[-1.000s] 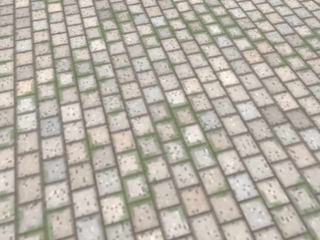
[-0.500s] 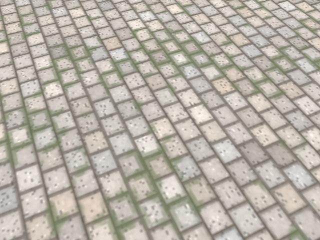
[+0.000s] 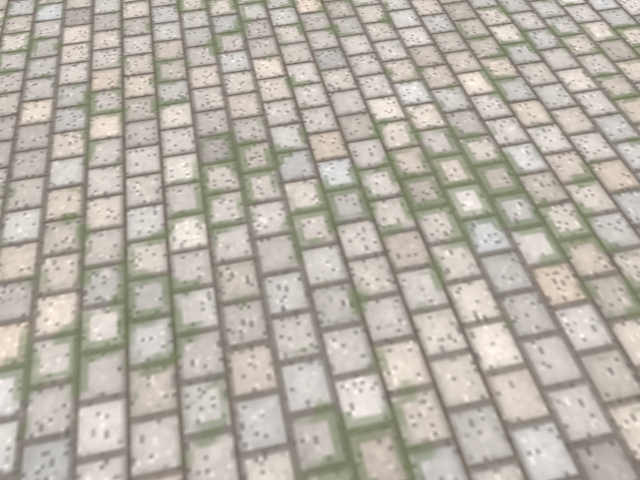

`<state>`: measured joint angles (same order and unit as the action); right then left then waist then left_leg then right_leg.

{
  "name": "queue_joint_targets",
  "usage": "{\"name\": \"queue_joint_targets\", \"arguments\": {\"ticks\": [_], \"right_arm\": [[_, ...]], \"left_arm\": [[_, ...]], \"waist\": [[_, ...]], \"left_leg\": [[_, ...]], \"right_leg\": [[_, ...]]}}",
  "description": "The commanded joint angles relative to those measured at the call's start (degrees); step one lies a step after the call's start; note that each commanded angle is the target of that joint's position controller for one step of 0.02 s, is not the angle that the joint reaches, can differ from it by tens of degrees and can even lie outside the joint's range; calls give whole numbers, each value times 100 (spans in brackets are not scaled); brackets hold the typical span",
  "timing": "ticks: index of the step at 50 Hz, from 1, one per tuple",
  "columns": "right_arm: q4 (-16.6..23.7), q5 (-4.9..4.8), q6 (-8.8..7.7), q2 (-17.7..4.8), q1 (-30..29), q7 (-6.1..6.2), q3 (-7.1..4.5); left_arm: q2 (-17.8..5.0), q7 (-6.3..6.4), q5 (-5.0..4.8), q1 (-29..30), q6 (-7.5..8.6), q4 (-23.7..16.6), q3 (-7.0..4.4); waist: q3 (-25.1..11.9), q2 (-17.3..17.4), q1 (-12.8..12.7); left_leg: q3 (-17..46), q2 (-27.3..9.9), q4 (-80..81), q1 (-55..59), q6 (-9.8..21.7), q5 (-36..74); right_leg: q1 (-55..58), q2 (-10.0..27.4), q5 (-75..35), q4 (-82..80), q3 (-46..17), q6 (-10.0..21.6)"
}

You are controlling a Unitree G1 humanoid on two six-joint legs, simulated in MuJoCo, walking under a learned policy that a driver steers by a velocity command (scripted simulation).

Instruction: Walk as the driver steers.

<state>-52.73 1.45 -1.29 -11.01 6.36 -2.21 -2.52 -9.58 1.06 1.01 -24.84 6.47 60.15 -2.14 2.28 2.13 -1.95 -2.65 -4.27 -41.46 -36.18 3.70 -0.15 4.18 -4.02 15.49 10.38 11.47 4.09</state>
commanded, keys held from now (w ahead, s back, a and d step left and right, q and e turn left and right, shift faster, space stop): w+q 0.46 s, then w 0.06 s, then w+e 0.46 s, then e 0.02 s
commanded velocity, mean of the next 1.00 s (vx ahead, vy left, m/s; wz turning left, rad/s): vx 0.50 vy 0.00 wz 0.20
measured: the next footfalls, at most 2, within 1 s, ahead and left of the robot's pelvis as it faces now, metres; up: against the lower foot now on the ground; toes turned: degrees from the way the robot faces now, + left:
left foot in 0.14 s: +0.23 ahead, +0.09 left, +0.00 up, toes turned +10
right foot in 0.68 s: +0.58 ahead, +0.02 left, +0.00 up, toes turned +16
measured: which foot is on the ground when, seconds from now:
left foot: up 0.00-0.12, down 0.14-0.68, up 0.70-1.00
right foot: down 0.00-0.16, up 0.18-0.66, down 0.68-1.00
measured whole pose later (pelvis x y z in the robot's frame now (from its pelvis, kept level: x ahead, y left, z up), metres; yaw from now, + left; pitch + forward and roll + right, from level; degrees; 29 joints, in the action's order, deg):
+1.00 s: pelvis +0.56 +0.07 +0.01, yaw +9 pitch +1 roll +0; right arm -44.2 2.7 -2.3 -14.3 7.0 -1.2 -1.4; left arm -13.6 -0.8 -0.2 -23.8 3.1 52.0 -3.3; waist 2.1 2.3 -2.8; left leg 3.1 -5.0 -49.1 -35.7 -2.2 -8.8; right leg -6.5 -7.6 9.9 16.0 -5.1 6.3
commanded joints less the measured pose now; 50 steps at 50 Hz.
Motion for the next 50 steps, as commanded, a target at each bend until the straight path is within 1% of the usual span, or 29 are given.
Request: {"name": "queue_joint_targets", "arguments": {"ticks": [1,3,5,6,7,8,9,10,11,12,13,15,18,23,28,29,31,32,33,34,35,36,37,38,39,41,44,49,50], "right_arm": [[574,14,-95,-178,-754,-25,15],[577,30,-101,-249,-572,-8,-28],[412,46,-106,-413,95,30,-124],[235,68,-132,-553,701,42,-206],[12,142,-163,-836,1529,81,-340],[34,182,-148,-1459,1932,159,-527],[99,33,-73,-1662,1736,130,-556],[66,-73,-32,-1523,1482,160,-518],[89,-95,-42,-1215,1193,181,-442],[137,-89,-66,-987,925,199,-377],[158,-135,-108,-850,790,233,-325],[171,-167,-224,-871,871,241,-298],[157,-161,-279,-1123,1211,229,-348],[177,-139,-226,-1151,1836,223,-350],[108,-72,-261,-1056,2199,294,-277],[104,-52,-282,-1090,2188,308,-270],[128,-19,-330,-1216,1963,333,-278],[127,5,-350,-1292,1881,339,-291],[114,36,-345,-1339,1805,325,-297],[147,31,-349,-1287,1783,313,-272],[342,-65,-370,-877,2061,291,-165],[294,-120,-376,-738,2673,231,-159],[327,89,-358,-1044,2160,250,-171],[464,94,-389,-1072,1551,212,-166],[574,89,-407,-993,1256,183,-136],[660,157,-301,-885,1255,142,-91],[792,157,-180,-791,1077,120,-39],[1260,119,-136,-726,-190,99,32],[1319,97,-142,-707,-351,98,46]], "left_arm": [[-755,88,17,-445,13,-75,-123],[-876,136,28,-357,-30,-84,-147],[-1042,166,53,-219,-105,-125,-196],[-1116,152,51,-163,-155,-177,-220],[-1151,117,14,9,-169,-308,-230],[-729,26,-106,-14,-141,-655,-149],[-832,-50,-84,276,-84,-973,-194],[-900,-89,-26,866,-26,-1128,-198],[-878,-106,-62,950,40,-1182,-176],[-845,-94,-30,867,25,-1121,-188],[-821,-88,85,789,-77,-1128,-186],[-732,-137,191,695,-293,-1165,-176],[-725,-177,179,1230,-423,-1434,-163],[-799,-210,133,2375,-441,-1898,-126],[-738,-291,88,2983,-341,-2152,-13],[-776,-294,70,2998,-321,-2187,-14],[-938,-274,49,2569,-290,-2108,-67],[-1061,-235,30,2121,-277,-1970,-124],[-1169,-177,12,1355,-249,-1718,-188],[-1304,-114,65,485,-206,-1470,-251],[-1797,-67,184,-262,-190,-1395,-359],[-2054,-150,118,-85,-273,-1270,-450],[-1557,-229,-66,533,-327,-1393,-354],[-1241,-257,-93,947,-331,-1492,-283],[-1112,-262,-42,1062,-318,-1482,-241],[-1058,-217,-73,895,-262,-1312,-207],[-1255,-190,-125,553,-200,-1199,-274],[-1312,-158,-132,38,-262,-1136,-322],[-1328,-147,-130,-48,-275,-1123,-331]], "waist": [[455,-540,-76],[280,-654,83],[-137,-824,394],[-480,-825,636],[-884,-594,1073],[-1476,459,1049],[-1747,667,819],[-974,52,756],[-444,-202,569],[-129,-483,297],[-43,-442,115],[-164,-257,-7],[-80,-90,92],[6,123,535],[68,205,781],[98,245,759],[52,315,474],[-146,358,274],[-524,235,-83],[-1006,49,-469],[-1722,-835,-516],[-1859,-1987,-47],[-1024,-941,96],[-387,-426,106],[-161,-250,165],[-138,-450,351],[-225,-541,354],[37,-557,4],[59,-564,-50]], "left_leg": [[-399,176,476,-72,170,-182],[-607,440,633,351,380,-672],[-784,821,706,1124,656,-1244],[-747,977,968,1852,816,-1299],[-220,752,1405,3137,1080,-1202],[2155,-868,1587,4778,1757,-1476],[4588,-1659,2421,5299,2317,-975],[3629,-1438,2531,4771,2070,-1010],[3014,-1256,2687,4016,1804,-692],[2520,-942,2806,3401,1522,-200],[2130,-659,2861,2968,1373,262],[1792,-398,2886,2689,1331,842],[1652,-196,2989,2588,1244,989],[1887,-129,2905,3235,1007,980],[1747,-290,2783,3932,879,1575],[1725,-381,2770,4019,818,1733],[1538,-497,2531,4070,617,2570],[1415,-487,2104,4138,528,3422],[1190,-337,1196,4180,447,3984],[957,-120,7,3655,366,3362],[583,395,-1903,2367,189,1179],[459,1248,-3239,704,20,-2919],[806,739,-3457,155,104,-2497],[759,476,-3196,95,68,-1948],[706,305,-2860,193,30,-1707],[647,127,-2369,533,-142,-1610],[468,94,-1926,464,-395,-1597],[326,50,-569,-40,-687,-561],[311,118,-330,-21,-701,-402]], "right_leg": [[58,1749,-3526,-12,-257,318],[338,1822,-5051,570,-56,275],[460,1875,-6356,1728,107,269],[262,1870,-6197,2699,148,249],[-635,1771,-5100,4106,218,109],[-2681,1091,-1538,6300,299,-163],[-4135,107,1476,7490,-812,-272],[-4722,602,891,7332,-1368,-206],[-4614,807,423,6834,-1327,-208],[-4295,972,254,6308,-1318,-248],[-3956,1057,219,5973,-1320,-350],[-3641,1079,191,5597,-1257,-524],[-3922,1082,-310,4936,-1117,-710],[-4495,933,-1197,3715,-1135,-756],[-4283,726,-1567,2582,-926,-479],[-4102,695,-1520,2392,-911,-358],[-3373,542,-1141,2055,-876,-78],[-2825,355,-859,1998,-818,51],[-2045,145,-779,1755,-714,194],[-889,411,-850,1634,-994,382],[491,1776,-409,1575,-2989,854],[1164,2611,-619,696,-5526,1572],[489,2331,353,494,-5366,1422],[-312,2109,204,420,-4416,1295],[-754,1801,-401,310,-3895,1161],[-1190,1410,-1429,206,-3261,1009],[-1333,1250,-1949,94,-2953,1120],[-1295,1012,-1778,-66,-2884,938],[-1216,971,-2324,88,-2836,864]]}}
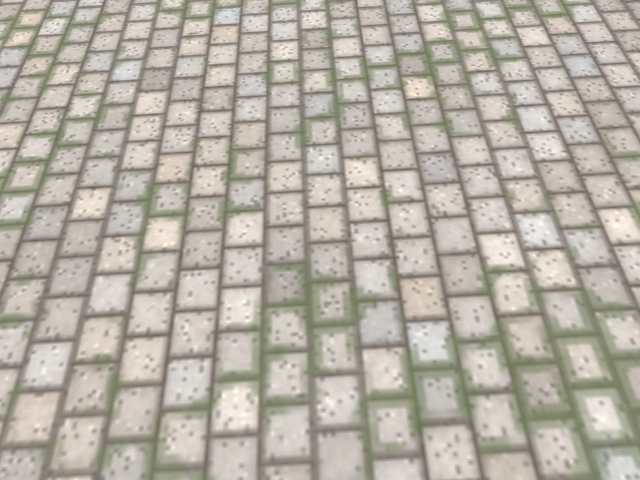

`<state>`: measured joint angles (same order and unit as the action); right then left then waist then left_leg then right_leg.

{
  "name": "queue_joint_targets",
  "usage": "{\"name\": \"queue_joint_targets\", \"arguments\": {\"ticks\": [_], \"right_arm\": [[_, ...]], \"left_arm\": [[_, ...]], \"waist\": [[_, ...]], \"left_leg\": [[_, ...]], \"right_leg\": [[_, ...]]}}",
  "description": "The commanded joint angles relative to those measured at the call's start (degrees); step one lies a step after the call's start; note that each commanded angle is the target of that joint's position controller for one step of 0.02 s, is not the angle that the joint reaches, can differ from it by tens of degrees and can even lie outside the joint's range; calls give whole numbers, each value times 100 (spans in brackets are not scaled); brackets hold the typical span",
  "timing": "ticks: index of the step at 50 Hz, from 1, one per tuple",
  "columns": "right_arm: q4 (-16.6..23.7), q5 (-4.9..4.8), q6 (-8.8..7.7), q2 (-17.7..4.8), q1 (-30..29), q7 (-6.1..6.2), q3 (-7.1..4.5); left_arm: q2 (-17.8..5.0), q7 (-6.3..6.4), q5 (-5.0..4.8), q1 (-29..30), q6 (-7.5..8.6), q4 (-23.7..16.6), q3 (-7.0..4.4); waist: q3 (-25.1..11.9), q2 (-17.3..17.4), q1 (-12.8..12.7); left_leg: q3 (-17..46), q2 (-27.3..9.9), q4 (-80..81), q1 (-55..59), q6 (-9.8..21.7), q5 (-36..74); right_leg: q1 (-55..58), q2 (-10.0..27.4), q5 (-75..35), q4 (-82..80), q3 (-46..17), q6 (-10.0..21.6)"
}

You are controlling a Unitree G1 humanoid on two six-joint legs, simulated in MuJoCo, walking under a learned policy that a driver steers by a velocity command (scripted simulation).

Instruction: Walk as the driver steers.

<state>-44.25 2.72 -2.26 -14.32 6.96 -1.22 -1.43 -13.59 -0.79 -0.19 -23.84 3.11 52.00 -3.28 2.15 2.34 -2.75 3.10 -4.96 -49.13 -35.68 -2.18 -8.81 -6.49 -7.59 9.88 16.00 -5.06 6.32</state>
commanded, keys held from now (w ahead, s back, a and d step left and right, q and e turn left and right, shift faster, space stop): e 1.00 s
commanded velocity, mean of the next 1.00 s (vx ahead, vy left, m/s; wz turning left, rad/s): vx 0.11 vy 0.00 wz -0.56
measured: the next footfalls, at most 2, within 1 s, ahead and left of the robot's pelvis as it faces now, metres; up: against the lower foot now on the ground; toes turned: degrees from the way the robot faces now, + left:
left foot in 0.20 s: +0.28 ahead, +0.11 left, +0.00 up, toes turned -11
right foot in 0.68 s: +0.13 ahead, -0.08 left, +0.00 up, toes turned -26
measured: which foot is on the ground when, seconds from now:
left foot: up 0.00-0.18, down 0.20-0.66, up 0.68-1.00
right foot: down 0.00-0.20, up 0.22-0.66, down 0.68-1.00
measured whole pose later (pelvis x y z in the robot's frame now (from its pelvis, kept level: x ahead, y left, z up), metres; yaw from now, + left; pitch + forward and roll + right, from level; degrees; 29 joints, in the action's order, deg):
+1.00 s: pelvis +0.12 +0.01 +0.00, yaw -36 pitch +1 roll +1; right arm -40.8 1.0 3.6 -17.1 11.7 0.8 -3.3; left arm -17.0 -0.4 0.8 -14.0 -2.5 39.1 -3.6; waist 2.3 1.0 -0.8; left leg 1.9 0.5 -50.8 -25.7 -2.3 -22.8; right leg -15.2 -5.8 10.9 25.5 -8.3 4.0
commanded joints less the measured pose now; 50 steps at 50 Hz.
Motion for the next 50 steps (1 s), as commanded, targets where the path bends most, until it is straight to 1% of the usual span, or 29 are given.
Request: {"name": "queue_joint_targets", "arguments": {"ticks": [1,3,6,8,9,10,11,12,13,14,15,17,20,24,27,30,31,32,33,34,35,36,37,38,39,40,42,47,50], "right_arm": [[526,-52,-56,-348,-545,4,-45],[614,-105,-81,-317,-737,35,-9],[681,-147,-132,-413,-772,95,2],[529,-157,-197,-623,-203,159,-51],[411,-137,-268,-711,266,216,-79],[335,-53,-354,-1035,922,290,-151],[431,-28,-299,-1414,1127,318,-201],[456,-201,-152,-1371,1165,273,-282],[597,-234,-87,-826,778,254,-167],[649,-229,-63,-470,446,267,-53],[658,-177,-29,-419,270,290,-20],[603,-155,-2,-584,228,330,-72],[587,-121,-19,-663,311,319,-125],[570,-98,80,-733,364,322,-182],[570,-75,153,-900,369,282,-259],[527,-64,233,-1092,534,237,-341],[522,-91,265,-1149,523,229,-364],[509,-127,305,-1169,529,225,-381],[430,-118,348,-1079,754,203,-389],[494,-84,403,-676,1024,144,-317],[893,-98,484,-615,524,247,-267],[898,-112,540,-764,193,273,-288],[839,-200,543,-731,321,243,-298],[717,-221,496,-784,496,223,-323],[621,-140,471,-863,658,209,-361],[550,-96,462,-892,772,186,-376],[589,-125,477,-805,686,162,-360],[773,-160,515,-701,307,205,-294],[853,-189,480,-675,203,228,-257]], "left_arm": [[-943,55,-7,-254,45,-287,-224],[-962,95,17,-427,-12,-278,-236],[-966,160,89,-411,-120,-370,-252],[-1050,198,104,-16,-135,-554,-289],[-1095,180,41,215,-102,-636,-305],[-898,138,-65,263,-39,-818,-252],[-369,183,-146,-468,-52,-912,-156],[-814,275,-96,-1029,-180,-850,-229],[-999,280,65,-774,-312,-649,-275],[-960,208,133,-298,-376,-712,-278],[-854,140,131,-84,-446,-774,-274],[-755,22,151,-25,-598,-810,-255],[-751,-19,112,165,-679,-937,-253],[-699,-104,153,733,-791,-1206,-181],[-634,-185,125,1042,-801,-1389,-99],[-708,-200,95,1156,-750,-1528,-88],[-693,-203,88,1084,-717,-1538,-83],[-689,-196,86,869,-667,-1483,-88],[-793,-151,111,680,-606,-1405,-116],[-1280,-63,164,688,-542,-1478,-202],[-2047,-18,192,681,-553,-1635,-404],[-1757,35,203,559,-565,-1531,-387],[-1480,65,155,903,-565,-1552,-287],[-1328,69,143,1289,-573,-1613,-247],[-1248,87,104,1452,-549,-1677,-229],[-1116,81,76,1441,-531,-1693,-191],[-1116,57,42,1201,-498,-1642,-201],[-1234,72,88,758,-506,-1554,-276],[-1334,52,125,745,-527,-1558,-320]], "waist": [[38,-591,-15],[-129,-647,-100],[-288,-794,-96],[-400,-859,209],[-547,-743,501],[-1131,-308,713],[-1869,915,366],[-2560,1180,275],[-1881,275,165],[-1199,78,173],[-895,213,106],[-645,597,43],[-800,505,10],[-608,622,126],[-544,722,221],[-577,733,308],[-580,673,242],[-591,527,120],[-509,48,85],[-307,-1538,207],[117,-1960,29],[119,-1234,-65],[131,-1110,200],[85,-1024,397],[-81,-1148,434],[-307,-1081,428],[-486,-826,346],[-430,-978,72],[-447,-955,37]], "left_leg": [[-296,277,630,-6,-112,552],[-351,492,898,189,-69,610],[-225,738,1387,609,53,429],[-73,827,2067,1458,214,365],[-46,748,2670,2209,326,963],[593,-199,2615,3546,583,2135],[1962,-2021,1931,4899,1078,5403],[3008,-2517,2018,4863,1758,5359],[2488,-2061,2288,4132,1659,4334],[1697,-1593,2556,3475,1436,3678],[1209,-1288,2787,3076,1292,3304],[552,-962,3034,2481,1285,3102],[244,-1042,3140,2391,1460,2794],[18,-1115,3465,2221,1469,805],[-227,-1141,3473,1996,1376,29],[-309,-1297,3226,2072,1276,-89],[-403,-1296,3031,2034,1167,-35],[-590,-1230,2692,1837,955,13],[-869,-1056,2109,1508,579,-307],[-1480,-370,543,552,76,-1859],[-919,478,-259,-285,-114,-2791],[-333,280,-941,-115,-79,-2414],[-178,256,-1025,8,-35,-1874],[-142,257,-967,124,-2,-1433],[-232,328,-1122,184,11,-1205],[-240,370,-1271,284,-8,-1154],[-196,404,-1250,233,-46,-1170],[-76,471,-362,132,-45,-1393],[-50,597,149,533,35,-1533]], "right_leg": [[-54,1288,-2514,-246,-1109,564],[143,1220,-3591,225,-1031,398],[340,1179,-3878,790,-1283,210],[201,1084,-3793,1290,-1524,-9],[12,871,-3666,1865,-1482,-155],[-626,648,-2425,2984,-1301,-332],[-1730,-77,2493,4502,-436,-422],[-2086,-53,3135,5449,-35,-406],[-2222,267,2564,5738,-97,-476],[-2273,375,2190,5577,-5,-571],[-2246,499,1954,5474,36,-682],[-1986,536,1602,5455,213,-819],[-1971,538,1445,5362,261,-850],[-2027,778,1192,4453,426,-813],[-1481,845,1270,3479,640,-705],[-1069,766,1449,2729,868,-538],[-817,727,1293,2272,936,-459],[-366,631,989,1618,982,-355],[0,687,692,849,577,-262],[226,2048,542,-184,-1409,20],[-499,3069,-813,-277,-2798,846],[-618,2758,-976,-134,-2250,974],[-763,2336,-861,-79,-1727,807],[-717,1929,-756,-35,-1354,581],[-549,1726,-1173,85,-1159,527],[-382,1641,-1629,186,-1072,546],[-81,1673,-1932,292,-1180,609],[290,1760,-1479,379,-1769,773],[90,1716,-1500,498,-2037,791]]}}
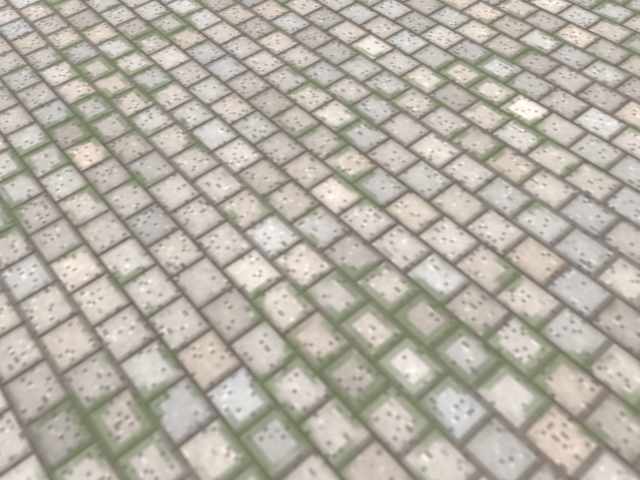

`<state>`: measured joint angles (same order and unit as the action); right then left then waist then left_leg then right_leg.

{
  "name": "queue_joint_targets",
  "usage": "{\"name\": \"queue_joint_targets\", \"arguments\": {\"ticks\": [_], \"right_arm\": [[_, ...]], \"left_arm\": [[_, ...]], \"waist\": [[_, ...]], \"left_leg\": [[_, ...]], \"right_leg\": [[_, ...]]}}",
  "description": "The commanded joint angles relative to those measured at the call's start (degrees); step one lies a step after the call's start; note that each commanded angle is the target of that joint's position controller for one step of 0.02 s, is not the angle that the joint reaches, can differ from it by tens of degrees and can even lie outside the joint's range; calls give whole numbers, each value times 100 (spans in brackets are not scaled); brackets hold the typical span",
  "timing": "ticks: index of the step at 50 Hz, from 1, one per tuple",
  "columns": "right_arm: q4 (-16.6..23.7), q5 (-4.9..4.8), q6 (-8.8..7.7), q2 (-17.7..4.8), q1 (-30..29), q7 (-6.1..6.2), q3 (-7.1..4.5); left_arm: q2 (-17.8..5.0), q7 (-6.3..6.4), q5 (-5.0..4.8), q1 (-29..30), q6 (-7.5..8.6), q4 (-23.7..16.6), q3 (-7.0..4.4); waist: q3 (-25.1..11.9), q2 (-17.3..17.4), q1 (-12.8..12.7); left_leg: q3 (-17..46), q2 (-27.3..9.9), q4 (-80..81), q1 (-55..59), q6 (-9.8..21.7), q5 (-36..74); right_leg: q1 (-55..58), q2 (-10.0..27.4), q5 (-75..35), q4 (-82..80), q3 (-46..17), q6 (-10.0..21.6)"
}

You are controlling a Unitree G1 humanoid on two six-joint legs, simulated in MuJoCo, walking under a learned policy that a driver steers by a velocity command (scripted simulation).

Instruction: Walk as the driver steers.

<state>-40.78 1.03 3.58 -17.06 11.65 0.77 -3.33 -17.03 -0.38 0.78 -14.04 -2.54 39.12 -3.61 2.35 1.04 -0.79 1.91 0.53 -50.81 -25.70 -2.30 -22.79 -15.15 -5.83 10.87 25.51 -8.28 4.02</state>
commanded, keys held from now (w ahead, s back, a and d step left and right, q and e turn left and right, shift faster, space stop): e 0.36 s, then no key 0.50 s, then e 0.14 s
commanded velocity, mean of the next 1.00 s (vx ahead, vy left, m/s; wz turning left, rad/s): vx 0.00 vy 0.00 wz -0.37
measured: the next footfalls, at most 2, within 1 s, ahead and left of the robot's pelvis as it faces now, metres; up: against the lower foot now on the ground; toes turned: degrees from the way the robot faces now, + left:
left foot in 0.16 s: +0.05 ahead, +0.12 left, +0.00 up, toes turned -10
right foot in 0.58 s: -0.02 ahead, -0.09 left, +0.00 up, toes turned -16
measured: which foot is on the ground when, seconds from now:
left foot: up 0.00-0.14, down 0.16-0.58, up 0.60-0.90, down 0.92-1.00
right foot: down 0.00-0.16, up 0.18-0.56, down 0.58-0.98, up 1.00-1.00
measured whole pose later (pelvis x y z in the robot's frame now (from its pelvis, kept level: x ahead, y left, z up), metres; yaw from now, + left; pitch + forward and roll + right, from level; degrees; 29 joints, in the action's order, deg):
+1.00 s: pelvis -0.04 +0.01 -0.01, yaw -21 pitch -1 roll +0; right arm -48.2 0.9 2.0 -14.6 14.2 1.5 -1.7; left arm -14.2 0.3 0.4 -9.7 -1.4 47.6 -0.6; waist 2.4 -0.9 0.1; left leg -1.8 -0.6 -27.6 -10.0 -0.1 -16.4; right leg -13.6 -4.4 14.1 29.1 -3.9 2.9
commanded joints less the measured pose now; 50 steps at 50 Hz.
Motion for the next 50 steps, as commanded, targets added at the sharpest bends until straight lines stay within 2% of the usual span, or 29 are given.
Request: {"name": "queue_joint_targets", "arguments": {"ticks": [1,5,7,8,9,10,11,12,13,15,20,25,27,28,29,30,31,32,33,35,37,39,42,44,46,47,48,49,50], "right_arm": [[522,-37,-118,-403,-258,39,-58],[523,-108,-188,-417,15,93,-26],[408,-69,-259,-411,447,178,-22],[430,8,-296,-814,477,241,-101],[629,20,-269,-1358,33,229,-184],[598,64,-235,-1250,72,171,-202],[645,28,-245,-832,-128,131,-82],[676,4,-252,-598,-407,109,-18],[719,18,-256,-543,-581,125,3],[711,31,-273,-542,-460,160,0],[438,18,-304,-689,250,141,-93],[305,43,-288,-844,136,-11,-140],[224,-20,-239,-873,75,-47,-140],[163,-66,-224,-831,124,-55,-123],[161,-49,-230,-568,347,-78,-58],[420,-19,-223,-33,397,-110,108],[303,-44,-91,-358,78,-21,40],[260,-111,-32,-425,94,-37,12],[150,-104,-28,-436,135,-55,-2],[-57,0,-43,-513,373,-74,-46],[-196,-6,-45,-388,487,-79,-9],[-242,-42,-30,-240,380,-63,45],[-354,-61,-21,-222,337,2,65],[-471,-57,-71,-202,461,68,73],[-508,43,-201,-439,588,142,39],[-474,41,-254,-774,475,146,-30],[-526,-27,-248,-863,386,104,-101],[-512,-19,-251,-778,405,91,-101],[-517,-5,-230,-829,414,104,-138]], "left_arm": [[-1016,-1,37,-201,31,-275,-300],[-1041,-54,25,98,8,-296,-329],[-942,-35,-67,400,6,-332,-307],[-646,-14,-105,264,34,-381,-232],[-339,15,-109,-83,55,-441,-169],[-898,35,131,25,24,-354,-305],[-983,2,124,2,0,-264,-363],[-911,-45,103,-106,-39,-141,-361],[-865,-108,73,-216,-79,-76,-357],[-782,-190,11,-228,-118,-32,-313],[-527,-219,-8,324,-167,-218,-182],[-378,-147,-76,314,-143,-222,-44],[-308,-99,-55,62,-78,-111,3],[-333,-58,21,-45,-13,-50,28],[-629,-19,136,-59,64,-65,1],[-1194,-4,67,234,119,-247,-69],[-914,28,42,-77,169,-74,-37],[-623,35,44,201,191,-37,74],[-437,58,48,489,188,-24,148],[-416,138,30,588,209,41,180],[-372,141,7,465,230,150,211],[-362,136,19,457,238,257,222],[-389,143,50,455,222,418,214],[-488,156,1,578,209,492,178],[-486,142,-53,613,225,484,156],[-446,108,-67,531,225,453,129],[-396,83,-78,644,197,467,117],[-417,62,-46,699,172,479,97],[-419,34,-24,648,148,496,69]], "waist": [[-488,-828,-146],[-571,-891,38],[-555,-735,366],[-590,-6,268],[-494,1249,14],[-344,957,119],[-207,570,-38],[-52,431,-155],[-103,595,-230],[-173,726,-110],[-318,750,299],[-452,1058,271],[-468,944,58],[-450,722,-59],[-635,-60,24],[-508,-1485,226],[-553,-1120,-194],[-318,-966,19],[-152,-901,121],[-206,-1054,193],[-415,-830,172],[-368,-809,118],[-280,-889,49],[-241,-778,184],[-358,-507,248],[-262,-105,71],[-97,469,96],[-89,656,174],[-48,871,177]], "left_leg": [[66,108,477,-275,79,-164],[92,335,1473,685,231,-102],[113,243,2967,1746,307,800],[974,-720,3605,2275,515,535],[2540,-2146,3968,2468,1049,859],[2474,-2388,3752,1696,1554,1527],[2013,-2095,3683,1420,1566,1809],[1399,-1696,3627,1232,1410,1957],[969,-1401,3564,1352,1273,2089],[519,-1246,3419,1701,1286,2766],[416,-1538,3165,2503,1478,3332],[198,-1521,2825,2038,1443,3743],[85,-1415,2476,1824,1275,3784],[-30,-1321,2257,1496,998,3422],[-290,-1033,1683,870,603,2315],[-796,-206,1161,-28,191,-536],[-185,-332,589,498,193,-1130],[-91,-297,354,443,213,-955],[-35,-315,381,417,217,-639],[-139,-231,372,447,167,-229],[-161,-177,461,636,105,-186],[-179,-168,911,802,88,-164],[-235,-84,1623,1072,121,-59],[-314,-19,2498,1513,190,663],[120,-471,2917,2221,297,1579],[334,-778,2790,2131,411,1803],[446,-867,2875,1768,571,1629],[634,-1077,3073,1714,705,1509],[763,-1287,3183,1692,853,1477]], "right_leg": [[856,1511,-1689,-412,-1801,1000],[489,1306,-1946,-275,-2180,751],[-89,933,-1194,-8,-2096,310],[-704,493,112,628,-1608,-58],[-1665,-556,1900,1774,-253,-334],[-1558,-210,2220,2932,41,-399],[-1393,-65,1940,3449,-5,-408],[-1311,-11,1587,3821,62,-448],[-1353,4,1315,4091,159,-502],[-1530,60,1215,4191,373,-654],[-1587,227,1465,3164,515,-750],[-335,213,1680,1532,943,-504],[292,183,878,289,1083,-368],[829,251,-39,-728,955,-304],[1549,1031,-265,-1186,-123,-182],[1477,2512,-2117,-1145,-1774,420],[848,2617,-2357,-883,-1494,991],[766,2334,-2249,-908,-1136,1027],[669,2026,-1962,-977,-799,836],[894,1648,-2600,-849,-392,637],[1033,1611,-2964,-725,-228,647],[960,1574,-2512,-719,-224,639],[791,1564,-1794,-693,-426,649],[556,1443,-1378,-549,-547,518],[15,1300,-956,-406,-746,235],[-197,929,-615,-275,-484,139],[-191,529,-215,-45,-87,86],[-217,349,-79,383,87,41],[-348,228,56,760,275,2]]}}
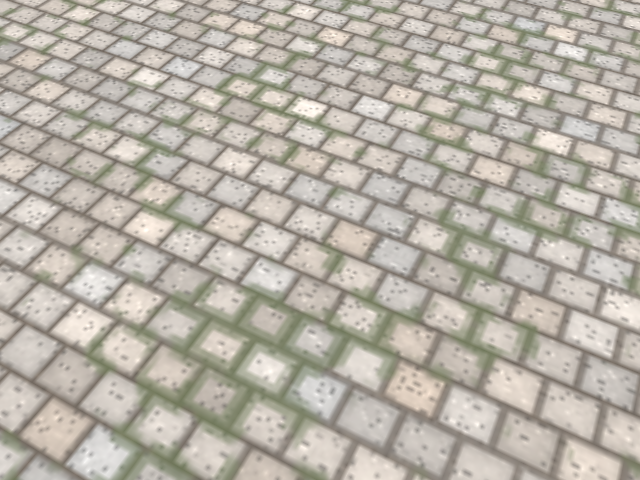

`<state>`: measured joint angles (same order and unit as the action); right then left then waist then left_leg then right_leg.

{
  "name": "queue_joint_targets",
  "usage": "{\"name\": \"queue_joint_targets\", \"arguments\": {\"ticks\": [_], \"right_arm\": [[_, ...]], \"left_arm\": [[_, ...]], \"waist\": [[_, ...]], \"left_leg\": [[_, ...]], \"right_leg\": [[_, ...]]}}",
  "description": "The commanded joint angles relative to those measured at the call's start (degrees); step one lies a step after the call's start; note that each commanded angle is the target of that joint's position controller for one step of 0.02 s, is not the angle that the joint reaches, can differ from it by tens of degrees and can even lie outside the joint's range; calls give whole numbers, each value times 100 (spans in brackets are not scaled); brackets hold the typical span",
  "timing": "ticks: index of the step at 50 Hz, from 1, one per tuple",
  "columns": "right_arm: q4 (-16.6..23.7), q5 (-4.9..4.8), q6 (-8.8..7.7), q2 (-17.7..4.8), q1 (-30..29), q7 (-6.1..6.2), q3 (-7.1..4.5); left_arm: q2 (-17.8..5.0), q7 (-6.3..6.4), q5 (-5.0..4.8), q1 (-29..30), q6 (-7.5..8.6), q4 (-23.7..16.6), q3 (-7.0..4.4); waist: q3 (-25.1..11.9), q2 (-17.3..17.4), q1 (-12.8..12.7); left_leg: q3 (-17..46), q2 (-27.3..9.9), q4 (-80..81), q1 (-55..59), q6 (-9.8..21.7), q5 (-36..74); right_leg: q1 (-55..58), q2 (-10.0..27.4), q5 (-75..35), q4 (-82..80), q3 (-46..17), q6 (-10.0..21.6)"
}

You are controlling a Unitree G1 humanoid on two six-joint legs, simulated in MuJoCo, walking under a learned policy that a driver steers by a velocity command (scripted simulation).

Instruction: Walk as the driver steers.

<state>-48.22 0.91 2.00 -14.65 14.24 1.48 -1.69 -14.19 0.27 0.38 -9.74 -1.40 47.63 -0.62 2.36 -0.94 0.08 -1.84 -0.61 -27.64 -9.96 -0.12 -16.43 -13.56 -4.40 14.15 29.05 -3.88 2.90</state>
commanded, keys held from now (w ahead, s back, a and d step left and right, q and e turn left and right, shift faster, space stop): w+e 0.98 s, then w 0.02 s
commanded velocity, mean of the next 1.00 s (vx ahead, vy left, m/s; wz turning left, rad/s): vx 0.38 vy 0.00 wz -0.53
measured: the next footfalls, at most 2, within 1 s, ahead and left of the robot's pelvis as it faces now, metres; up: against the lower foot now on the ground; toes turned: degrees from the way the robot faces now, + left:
right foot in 0.24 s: +0.05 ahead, -0.11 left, +0.00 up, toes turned -7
left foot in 0.70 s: +0.43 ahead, -0.04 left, +0.00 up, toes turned -24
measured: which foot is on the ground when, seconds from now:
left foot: down 0.00-0.24, up 0.26-0.68, down 0.70-1.00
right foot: up 0.00-0.22, down 0.24-0.70, up 0.72-1.00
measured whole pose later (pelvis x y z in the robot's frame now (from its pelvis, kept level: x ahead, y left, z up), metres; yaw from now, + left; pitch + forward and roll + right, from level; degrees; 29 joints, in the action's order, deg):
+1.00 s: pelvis +0.38 -0.12 +0.01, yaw -33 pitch +0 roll +1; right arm -48.6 1.1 -5.0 -15.0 21.0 -0.2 -2.6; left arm -17.9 -3.7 2.2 -8.8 0.1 45.3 -3.3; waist 3.0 -2.9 1.9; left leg -9.8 1.1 -16.6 -4.4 2.4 -12.7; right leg -37.1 2.1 10.0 59.5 -1.8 3.2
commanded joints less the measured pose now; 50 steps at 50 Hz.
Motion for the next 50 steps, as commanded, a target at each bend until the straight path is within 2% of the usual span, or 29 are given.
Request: {"name": "queue_joint_targets", "arguments": {"ticks": [1,2,4,6,9,11,12,13,14,15,16,18,19,22,26,29,31,32,33,34,35,36,37,38,39,40,42,45,50], "right_arm": [[254,44,-52,-1072,166,47,-321],[305,53,-53,-1021,132,61,-322],[295,127,-90,-1074,241,54,-348],[341,115,-161,-1156,54,21,-386],[416,75,-220,-1223,-298,-81,-437],[400,77,-218,-1122,-380,-108,-429],[453,134,-224,-847,-397,-141,-341],[974,136,-248,-296,-844,-223,-162],[1062,195,-269,-594,-1009,-241,-204],[1021,95,-332,-815,-1023,-291,-251],[901,54,-419,-888,-889,-325,-265],[690,200,-460,-870,-652,-348,-251],[676,228,-430,-812,-639,-368,-238],[810,175,-343,-653,-977,-369,-181],[1146,127,-345,-540,-1830,-381,-97],[1363,71,-385,-519,-2265,-397,-54],[1417,43,-413,-602,-2178,-368,-66],[1365,35,-429,-668,-1914,-336,-87],[1227,24,-447,-769,-1428,-281,-132],[987,10,-476,-938,-683,-201,-214],[771,34,-532,-1100,204,-109,-287],[741,192,-578,-1501,1115,0,-378],[802,278,-541,-1857,786,-10,-429],[850,153,-499,-1357,304,-44,-375],[905,102,-509,-912,-81,-62,-273],[859,109,-535,-678,-205,-88,-214],[689,96,-614,-579,-65,-84,-172],[480,5,-795,-588,246,-155,-187],[245,24,-813,-542,550,-176,-177]], "left_arm": [[-703,-69,53,78,8,-326,-252],[-727,-122,116,104,-17,-362,-292],[-703,-251,152,529,-38,-628,-320],[-570,-361,104,505,-16,-667,-280],[-626,-428,45,-37,36,-499,-308],[-646,-380,93,-933,98,-143,-363],[-916,-324,145,-1629,151,91,-474],[-1632,-280,148,-2010,234,-64,-588],[-1524,-253,111,-1775,240,-88,-542],[-1353,-205,92,-1425,261,-168,-497],[-1195,-156,76,-1210,296,-207,-464],[-1048,-70,37,-1113,382,-208,-413],[-1019,-69,13,-1245,427,-145,-398],[-1025,-64,-35,-1655,483,46,-420],[-960,-22,7,-1987,468,202,-413],[-1032,18,27,-2101,472,275,-436],[-1102,54,25,-1978,482,270,-458],[-1147,67,23,-1802,486,238,-471],[-1218,63,29,-1560,496,185,-486],[-1287,34,38,-1450,510,165,-505],[-1290,-15,5,-1330,537,141,-513],[-777,-51,-15,-1468,579,-19,-387],[-354,-52,-134,-2066,533,-174,-308],[-831,-19,94,-1838,463,-36,-357],[-894,-75,118,-1491,431,-24,-390],[-809,-121,115,-1265,409,-32,-374],[-697,-221,173,-1153,300,-52,-362],[-553,-334,175,-728,179,-251,-314],[-374,-469,175,340,206,-659,-200]], "waist": [[-193,1308,110],[-124,1423,180],[402,1034,268],[513,892,187],[204,916,-31],[21,480,-409],[-80,-561,-682],[-103,-2028,-784],[284,-1149,-620],[619,-623,-376],[620,-349,-228],[328,-336,-127],[166,-329,-126],[78,-230,-196],[293,-341,-445],[345,-399,-563],[313,-448,-455],[258,-463,-294],[88,-476,-47],[-309,-379,245],[-809,-134,690],[-1677,564,897],[-1950,1925,313],[-1189,1098,138],[-552,548,52],[-265,292,21],[-131,584,-66],[-39,597,-67],[148,503,59]], "left_leg": [[1306,-1403,1063,209,820,85],[1574,-1687,1314,103,1065,-941],[2015,-2140,1906,-82,1379,-2373],[1570,-1951,1992,88,1165,-2146],[497,-1483,1683,-237,808,-1443],[-204,-1102,568,-1041,664,-1650],[-787,-707,-1120,-1690,515,-1601],[-746,132,-2995,-3369,242,-2103],[281,28,-3459,-3702,286,-1886],[432,-257,-3455,-3645,311,-1158],[406,-383,-3248,-3415,285,-548],[316,-416,-2920,-2986,151,56],[256,-343,-2899,-2903,82,215],[149,-261,-2647,-3159,-107,483],[48,-143,-1772,-3257,-231,983],[24,-3,-1125,-2904,-160,1222],[92,46,-793,-2407,-22,1295],[113,99,-601,-1914,63,1231],[74,240,-453,-1136,162,1018],[16,393,-358,-198,261,816],[181,144,-91,1019,386,839],[1693,-1274,174,2242,594,-957],[4535,-2527,1191,2793,1134,-1590],[4608,-2337,1406,1907,1139,-2180],[3589,-2116,1448,1132,1082,-1864],[2733,-1823,1516,657,1021,-956],[1698,-1497,1664,207,924,176],[997,-1536,1858,224,996,1222],[-113,-1292,1958,398,913,2165]], "right_leg": [[-664,-17,479,837,71,133],[-901,-6,1242,1444,259,200],[-1630,399,1673,2187,268,238],[-1635,524,1472,1826,331,182],[-245,299,1024,755,808,218],[1214,-79,562,-54,1057,242],[1874,329,1306,-705,48,394],[2177,2144,3368,-2057,-3578,1127],[1558,2418,3452,-2483,-4320,1540],[1238,2281,3050,-2303,-3706,1514],[1180,1931,2104,-2198,-2997,1308],[1372,1427,265,-2101,-2089,1052],[1473,1344,-474,-2011,-1884,1039],[1660,1281,-1454,-1867,-1625,1103],[1496,1170,-1841,-1795,-1564,1082],[1413,1193,-2406,-1607,-1644,1024],[1363,1284,-2785,-1510,-1782,897],[1240,1275,-3026,-1389,-1779,777],[1040,1186,-3699,-1034,-1689,622],[949,1005,-4400,-232,-1592,492],[504,645,-4110,991,-1347,357],[-232,245,-2130,2682,-990,290],[-1790,-554,1787,4014,-545,157],[-2156,15,1276,4450,-521,239],[-2073,268,704,4318,-378,240],[-1937,448,442,4114,-273,211],[-1722,630,359,3918,-156,148],[-2057,741,111,3737,-80,114],[-2557,779,-916,2598,202,-19]]}}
